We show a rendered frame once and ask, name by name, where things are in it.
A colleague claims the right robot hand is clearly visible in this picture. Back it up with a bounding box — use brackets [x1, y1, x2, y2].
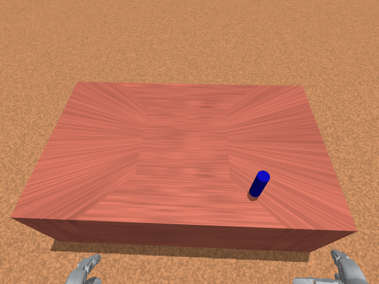
[293, 250, 367, 284]

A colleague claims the can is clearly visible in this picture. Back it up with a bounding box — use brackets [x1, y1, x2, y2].
[249, 170, 270, 197]

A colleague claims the left robot hand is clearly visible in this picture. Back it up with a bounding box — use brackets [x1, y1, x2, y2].
[65, 254, 102, 284]

